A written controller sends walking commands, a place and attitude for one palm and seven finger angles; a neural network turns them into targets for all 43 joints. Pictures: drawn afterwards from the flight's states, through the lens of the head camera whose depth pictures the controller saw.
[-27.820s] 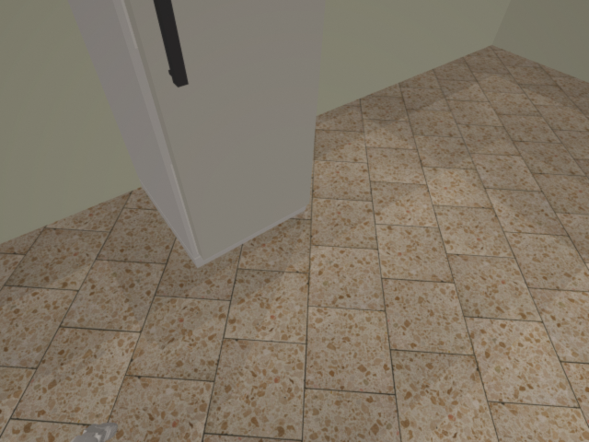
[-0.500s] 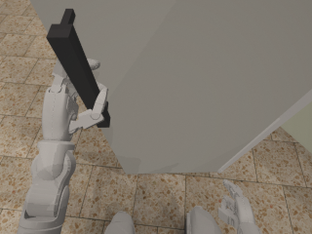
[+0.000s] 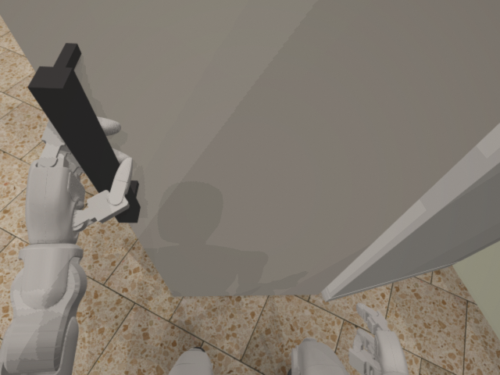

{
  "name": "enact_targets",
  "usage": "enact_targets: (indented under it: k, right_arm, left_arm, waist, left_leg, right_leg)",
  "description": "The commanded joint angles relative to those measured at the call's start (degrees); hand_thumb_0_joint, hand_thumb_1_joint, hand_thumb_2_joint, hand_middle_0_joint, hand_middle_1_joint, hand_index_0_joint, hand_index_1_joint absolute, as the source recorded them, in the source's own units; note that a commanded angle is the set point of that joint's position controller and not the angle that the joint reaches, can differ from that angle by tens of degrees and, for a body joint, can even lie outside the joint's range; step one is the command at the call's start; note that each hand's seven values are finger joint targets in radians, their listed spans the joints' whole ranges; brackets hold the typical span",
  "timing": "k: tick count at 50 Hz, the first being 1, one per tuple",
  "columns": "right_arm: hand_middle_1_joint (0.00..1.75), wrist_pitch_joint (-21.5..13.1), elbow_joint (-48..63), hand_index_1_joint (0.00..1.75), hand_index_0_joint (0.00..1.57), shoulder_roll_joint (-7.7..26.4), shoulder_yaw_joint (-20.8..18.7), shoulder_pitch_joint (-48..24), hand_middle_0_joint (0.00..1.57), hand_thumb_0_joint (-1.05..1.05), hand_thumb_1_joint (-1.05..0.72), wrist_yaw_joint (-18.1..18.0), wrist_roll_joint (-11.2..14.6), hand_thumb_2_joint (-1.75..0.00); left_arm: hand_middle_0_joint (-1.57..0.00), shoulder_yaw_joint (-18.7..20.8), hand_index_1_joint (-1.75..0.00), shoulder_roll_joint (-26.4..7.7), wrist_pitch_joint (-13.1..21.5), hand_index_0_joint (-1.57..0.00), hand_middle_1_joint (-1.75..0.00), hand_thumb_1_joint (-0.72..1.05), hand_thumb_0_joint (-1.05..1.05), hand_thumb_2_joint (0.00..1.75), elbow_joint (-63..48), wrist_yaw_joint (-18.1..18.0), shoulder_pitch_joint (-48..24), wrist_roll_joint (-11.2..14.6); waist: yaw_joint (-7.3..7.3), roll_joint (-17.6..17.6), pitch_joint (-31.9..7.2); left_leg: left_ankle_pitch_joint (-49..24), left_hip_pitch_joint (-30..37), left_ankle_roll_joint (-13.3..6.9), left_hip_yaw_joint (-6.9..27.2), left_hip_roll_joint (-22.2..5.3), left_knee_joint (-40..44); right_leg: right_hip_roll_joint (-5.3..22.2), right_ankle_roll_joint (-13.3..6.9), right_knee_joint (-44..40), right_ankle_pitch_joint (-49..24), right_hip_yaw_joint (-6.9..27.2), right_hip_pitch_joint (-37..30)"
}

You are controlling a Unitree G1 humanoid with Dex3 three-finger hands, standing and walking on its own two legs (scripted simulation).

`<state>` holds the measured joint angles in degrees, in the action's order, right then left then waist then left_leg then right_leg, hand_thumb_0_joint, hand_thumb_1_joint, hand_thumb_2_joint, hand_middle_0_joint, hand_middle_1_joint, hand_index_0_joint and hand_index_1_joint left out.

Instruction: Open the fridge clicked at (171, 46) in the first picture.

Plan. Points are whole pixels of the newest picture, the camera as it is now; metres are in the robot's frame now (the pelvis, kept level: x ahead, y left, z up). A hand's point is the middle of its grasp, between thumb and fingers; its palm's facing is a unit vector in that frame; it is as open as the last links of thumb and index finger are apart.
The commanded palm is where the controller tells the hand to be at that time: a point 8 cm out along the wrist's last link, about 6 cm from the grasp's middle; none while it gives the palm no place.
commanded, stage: stop walking and hold the door back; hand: left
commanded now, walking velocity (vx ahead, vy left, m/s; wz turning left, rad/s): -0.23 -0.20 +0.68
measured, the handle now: (106, 151) +0.34 +0.21 +0.17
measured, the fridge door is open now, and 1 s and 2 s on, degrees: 76 78 78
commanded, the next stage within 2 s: loosen the grip on the handle in 1.32 s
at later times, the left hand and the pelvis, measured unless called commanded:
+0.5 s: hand (120, 212) +0.27 +0.18 +0.16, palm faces +0.46 -0.87 -0.20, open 6.1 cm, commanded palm +0.23 +0.23 +0.14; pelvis -0.08 -0.11 -0.01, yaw +13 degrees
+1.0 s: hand (122, 194) +0.28 +0.18 +0.16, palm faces +0.43 -0.89 -0.17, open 5.8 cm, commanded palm +0.24 +0.23 +0.14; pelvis -0.13 -0.10 -0.01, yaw +11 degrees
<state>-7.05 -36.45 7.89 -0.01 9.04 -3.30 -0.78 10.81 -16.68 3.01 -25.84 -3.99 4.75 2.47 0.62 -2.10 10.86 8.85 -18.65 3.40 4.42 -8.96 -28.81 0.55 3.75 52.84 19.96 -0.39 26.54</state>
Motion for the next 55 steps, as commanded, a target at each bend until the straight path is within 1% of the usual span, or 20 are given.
enact_targets:
  k: [1, 3, 5, 6, 8, 9, 12, 21, 23, 25, 26, 30, 35, 36, 38, 39, 44, 49, 53, 55]
  right_arm:
    - [0.30, -3.4, 8.9, 0.30, 0.20, 9.9, -3.4, -4.7, 0.20, 0.00, -0.90, -0.7, 1.1, -0.90]
    - [0.30, -3.4, 9.1, 0.30, 0.20, 9.0, -3.2, -4.1, 0.20, 0.00, -0.90, -0.6, 1.4, -0.90]
    - [0.30, -2.7, 7.8, 0.30, 0.20, 5.7, -2.2, -4.0, 0.20, 0.00, -0.90, -1.2, 1.9, -0.90]
    - [0.30, -3.4, 7.4, 0.30, 0.20, 7.1, -2.1, -5.2, 0.20, 0.00, -0.90, -1.7, 1.5, -0.90]
    - [0.30, -3.1, 3.5, 0.30, 0.20, 8.5, -2.2, -3.0, 0.20, 0.00, -0.90, -2.2, 0.6, -0.90]
    - [0.30, -2.2, 3.4, 0.30, 0.20, 9.7, -2.6, -4.5, 0.20, 0.00, -0.90, -2.5, 0.8, -0.90]
    - [0.30, -0.6, 3.8, 0.30, 0.20, 10.0, -1.2, -5.5, 0.20, 0.00, -0.90, -3.6, 1.5, -0.90]
    - [0.30, 2.1, 4.6, 0.30, 0.20, 12.9, -2.1, -3.4, 0.20, 0.00, -0.90, -1.9, 2.1, -0.90]
    - [0.30, 2.5, 3.9, 0.30, 0.20, 13.6, -2.4, -2.2, 0.20, 0.00, -0.90, -1.8, 2.1, -0.90]
    - [0.30, 2.2, 5.2, 0.30, 0.20, 16.7, -3.1, -2.1, 0.20, 0.00, -0.90, -2.2, 2.2, -0.90]
    - [0.30, 2.0, 6.3, 0.30, 0.20, 15.0, -2.4, -2.0, 0.20, 0.00, -0.90, -2.0, 2.8, -0.90]
    - [0.30, 0.7, 3.8, 0.30, 0.20, 15.1, -2.3, 0.9, 0.20, 0.00, -0.90, -2.6, 3.8, -0.90]
    - [0.30, 0.6, 2.8, 0.30, 0.20, 15.3, -1.1, 1.8, 0.20, 0.00, -0.90, -3.1, 3.7, -0.90]
    - [0.30, 0.5, 2.3, 0.30, 0.20, 15.3, -1.1, 1.9, 0.20, 0.00, -0.90, -3.1, 3.5, -0.90]
    - [0.30, 0.7, 1.7, 0.30, 0.20, 14.3, -1.5, 2.7, 0.20, 0.00, -0.90, -3.6, 2.9, -0.90]
    - [0.30, 0.2, 1.2, 0.30, 0.20, 15.2, -2.5, 3.3, 0.20, 0.00, -0.90, -3.3, 3.2, -0.90]
    - [0.30, -1.3, -1.8, 0.30, 0.20, 14.6, -0.7, 4.7, 0.20, 0.00, -0.90, -3.5, 2.8, -0.90]
    - [0.30, -1.6, -1.5, 0.30, 0.20, 14.9, -1.1, 4.8, 0.20, 0.00, -0.90, -3.6, 2.1, -0.90]
    - [0.30, -0.7, 1.1, 0.30, 0.20, 17.1, -2.1, 4.1, 0.20, 0.00, -0.90, -2.4, 2.8, -0.90]
    - [0.30, -0.1, 2.4, 0.30, 0.20, 14.9, -1.1, 2.4, 0.20, 0.00, -0.90, -2.2, 2.7, -0.90]
  left_arm:
    - [-0.45, 7.0, -1.40, -8.0, 6.3, -0.45, -1.40, 0.90, 0.00, 0.90, -15.3, -1.9, -9.4, 0.3]
    - [-0.45, 8.9, -1.40, -9.8, 6.4, -0.45, -1.40, 0.90, 0.00, 0.90, -14.6, -2.3, -9.1, 0.4]
    - [-0.45, 10.1, -1.40, -12.9, 4.7, -0.45, -1.40, 0.90, 0.00, 0.90, -4.2, -3.0, -7.7, -0.1]
    - [-0.45, 13.8, -1.40, -17.9, 4.9, -0.45, -1.40, 0.90, 0.00, 0.90, -1.3, -3.6, -15.0, -0.7]
    - [-0.45, 18.8, -1.40, -21.8, 4.7, -0.45, -1.40, 0.90, 0.00, 0.90, 12.5, -4.3, -20.5, -1.3]
    - [-0.45, 11.5, -1.40, -17.5, 5.2, -0.45, -1.40, 0.90, 0.00, 0.90, 12.1, -3.9, -26.9, -1.2]
    - [-0.45, 12.5, -1.40, -19.4, 8.1, -0.45, -1.40, 0.90, 0.00, 0.90, 24.2, -4.6, -32.3, -0.7]
    - [-0.45, 7.5, -1.40, -20.1, 9.2, -0.45, -1.40, 0.90, 0.00, 0.90, 37.9, -3.7, -57.3, -0.9]
    - [-0.45, 7.1, -1.40, -20.3, 9.4, -0.45, -1.40, 0.90, 0.00, 0.90, 40.5, -3.4, -60.4, -1.1]
    - [-0.45, 5.7, -1.40, -19.0, 10.5, -0.45, -1.40, 0.90, 0.00, 0.90, 40.3, -3.3, -64.2, -1.0]
    - [-0.45, 2.0, -1.40, -16.0, 10.6, -0.45, -1.40, 0.90, 0.00, 0.90, 38.8, -2.9, -68.8, -0.8]
    - [-0.45, 2.9, -1.40, -18.7, 9.3, -0.45, -1.40, 0.90, 0.00, 0.90, 47.8, -2.3, -74.7, -1.5]
    - [-0.45, 1.7, -1.40, -17.9, 8.0, -0.45, -1.40, 0.90, 0.00, 0.90, 55.5, -0.9, -75.5, -0.8]
    - [-0.45, 2.3, -1.40, -19.5, 8.1, -0.45, -1.40, 0.90, 0.00, 0.90, 56.7, -0.9, -76.5, -1.2]
    - [-0.45, 6.0, -1.40, -25.0, 7.7, -0.45, -1.40, 0.90, 0.00, 0.90, 61.5, -1.5, -77.4, -1.7]
    - [-0.45, 7.5, -1.40, -26.4, 6.7, -0.45, -1.40, 0.90, 0.00, 0.90, 64.1, -1.7, -74.1, -1.9]
    - [-0.45, 8.1, -1.40, -25.8, 8.1, -0.45, -1.40, 0.90, 0.00, 0.90, 68.0, -1.0, -79.0, -1.8]
    - [-0.45, 7.1, -1.40, -22.9, 9.1, -0.45, -1.40, 0.90, 0.00, 0.90, 65.9, -0.6, -75.6, -0.8]
    - [-0.45, 4.8, -1.40, -18.6, 10.4, -0.45, -1.40, 0.90, 0.00, 0.90, 61.1, 0.3, -73.9, -0.3]
    - [-0.45, 2.4, -1.40, -14.7, 10.6, -0.45, -1.40, 0.90, 0.00, 0.90, 58.3, 1.0, -70.5, 0.1]
  waist:
    - [-0.77, -18.4, -20.5]
    - [0.09, -10.9, -21.3]
    - [-0.33, 16.8, -18.1]
    - [0.65, 19.3, -19.1]
    - [-0.93, 11.6, -21.2]
    - [-1.19, 10.4, -20.0]
    - [-0.30, 10.9, -17.8]
    - [1.03, 13.3, -23.0]
    - [-0.33, 7.4, -25.0]
    - [0.12, -16.2, -24.9]
    - [-0.21, -20.9, -24.0]
    - [-1.10, -5.7, -24.2]
    - [-0.43, -5.9, -26.4]
    - [-0.53, -2.4, -26.9]
    - [-0.09, 14.6, -22.5]
    - [0.67, 14.3, -22.4]
    - [-0.67, 10.1, -23.3]
    - [-1.41, 8.1, -22.7]
    - [-0.21, -6.2, -25.0]
    - [-0.75, -9.8, -22.4]
  left_leg:
    - [15.2, 0.9, -7.7, 7.2, -6.1, 12.7]
    - [18.2, -2.7, -4.7, 2.5, 0.6, 4.4]
    - [23.0, -11.1, -0.2, -6.2, 10.4, -26.7]
    - [27.0, -16.2, -0.7, -2.7, 10.2, -42.9]
    - [19.9, -18.7, 0.1, 1.0, 7.3, -52.3]
    - [18.4, -19.3, 0.3, 0.6, 7.8, -51.5]
    - [14.6, -14.9, -0.4, -3.4, 8.3, -38.8]
    - [15.3, 0.4, -3.2, -8.1, 9.1, -6.5]
    - [7.1, 10.0, -4.2, -10.1, 9.8, 5.3]
    - [2.0, 17.3, -9.5, 6.5, -4.6, 11.1]
    - [-9.2, 18.0, -13.8, 12.8, -9.7, 11.1]
    - [-5.4, 17.0, -15.9, 10.2, -9.0, 7.3]
    - [1.4, 7.2, -9.3, -1.4, -2.9, 0.3]
    - [5.8, 1.9, -7.8, -3.3, -1.2, -4.1]
    - [21.1, -14.7, -2.9, -7.9, 7.1, -21.7]
    - [23.1, -16.6, -2.8, -3.7, 6.8, -30.0]
    - [14.6, -8.6, -2.7, -6.0, 5.5, -22.7]
    - [3.0, 7.6, -2.6, -11.5, 7.7, -1.0]
    - [-10.4, 12.1, -7.9, 4.0, -4.7, 6.5]
    - [-12.1, 7.0, -10.0, 4.6, -6.2, 7.4]
  right_leg:
    - [-3.0, 0.2, -15.2, 4.3, -4.5, -16.2]
    - [-2.6, -0.1, -28.6, -0.3, -6.4, -23.5]
    - [15.4, -6.9, -39.0, -8.7, 11.1, -19.5]
    - [23.4, -10.4, -37.7, -22.5, 20.1, -15.8]
    - [23.8, -10.8, -32.5, -28.1, 16.2, -17.2]
    - [22.5, -10.5, -29.7, -35.3, 15.3, -20.3]
    - [20.1, -8.0, -27.2, -46.6, 5.5, -21.9]
    - [22.7, -8.4, -30.3, -22.5, 8.9, -21.1]
    - [17.5, -5.7, -25.3, -13.9, 4.7, -16.8]
    - [5.3, -1.7, -9.4, -0.2, -6.0, -3.4]
    - [2.5, -1.6, -1.2, 11.5, -6.4, 1.5]
    - [2.8, -1.6, -0.7, 5.6, -1.9, 2.4]
    - [0.0, -2.6, -24.9, -0.9, -5.5, -19.1]
    - [3.5, -4.4, -28.4, 0.1, 0.5, -24.4]
    - [21.0, -13.9, -36.8, -0.9, 26.4, -29.3]
    - [23.5, -15.1, -38.1, -1.0, 28.6, -28.6]
    - [16.7, -11.9, -32.2, -15.9, 8.9, -25.1]
    - [11.9, -8.5, -29.9, -8.6, 3.5, -17.1]
    - [1.4, -2.6, -18.2, -5.9, -2.1, -12.9]
    - [0.7, -2.4, -17.1, -3.3, -2.4, -14.7]
